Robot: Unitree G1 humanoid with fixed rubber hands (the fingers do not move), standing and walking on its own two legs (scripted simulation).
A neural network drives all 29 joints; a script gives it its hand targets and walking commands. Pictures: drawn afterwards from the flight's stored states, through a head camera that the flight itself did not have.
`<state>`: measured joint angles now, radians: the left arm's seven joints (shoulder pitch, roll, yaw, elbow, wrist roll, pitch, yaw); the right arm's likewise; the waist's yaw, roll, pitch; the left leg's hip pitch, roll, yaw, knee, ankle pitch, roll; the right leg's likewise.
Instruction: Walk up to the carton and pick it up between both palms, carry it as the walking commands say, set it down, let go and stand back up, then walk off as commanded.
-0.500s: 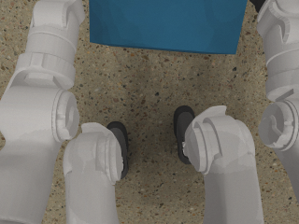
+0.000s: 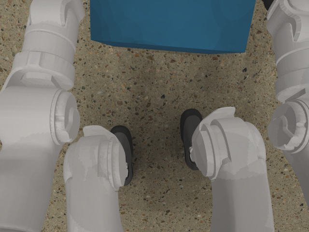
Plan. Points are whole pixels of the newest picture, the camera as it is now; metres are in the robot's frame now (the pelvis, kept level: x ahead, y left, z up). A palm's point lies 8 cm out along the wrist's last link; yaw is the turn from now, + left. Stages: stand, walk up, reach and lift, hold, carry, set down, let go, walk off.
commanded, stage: set down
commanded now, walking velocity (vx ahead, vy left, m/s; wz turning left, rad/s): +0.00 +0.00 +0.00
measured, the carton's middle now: out of the picture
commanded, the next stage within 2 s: none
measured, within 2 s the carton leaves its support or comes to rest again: neither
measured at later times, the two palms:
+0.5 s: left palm out of the picture +0.59 +0.10 -0.17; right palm out of the picture +0.51 -0.27 -0.17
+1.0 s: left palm out of the picture +0.58 +0.10 -0.18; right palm out of the picture +0.50 -0.28 -0.18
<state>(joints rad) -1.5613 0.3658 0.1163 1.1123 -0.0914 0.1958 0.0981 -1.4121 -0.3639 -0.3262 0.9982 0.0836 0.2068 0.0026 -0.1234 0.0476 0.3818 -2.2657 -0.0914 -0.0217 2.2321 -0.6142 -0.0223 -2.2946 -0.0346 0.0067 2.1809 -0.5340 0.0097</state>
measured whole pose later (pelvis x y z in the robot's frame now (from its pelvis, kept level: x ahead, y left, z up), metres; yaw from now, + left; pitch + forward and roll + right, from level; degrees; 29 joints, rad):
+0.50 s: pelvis +0.01 +0.00 +0.00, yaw +0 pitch +37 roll -1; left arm -1.54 0.36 0.16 1.08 -0.06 0.17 0.07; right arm -1.40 -0.35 -0.39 0.97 0.03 0.19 0.05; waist -0.13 0.05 0.40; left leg -2.26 -0.09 -0.02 2.25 -0.64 -0.02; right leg -2.28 -0.04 0.01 2.20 -0.56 0.02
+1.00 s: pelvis +0.00 +0.00 +0.00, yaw -1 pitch +35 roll -1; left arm -1.59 0.41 0.00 1.17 -0.18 0.11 0.10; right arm -1.45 -0.38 -0.33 1.16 0.12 0.05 -0.05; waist -0.12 0.03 0.45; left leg -2.23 -0.08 -0.03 2.25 -0.62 -0.03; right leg -2.26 -0.03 0.00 2.19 -0.53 0.01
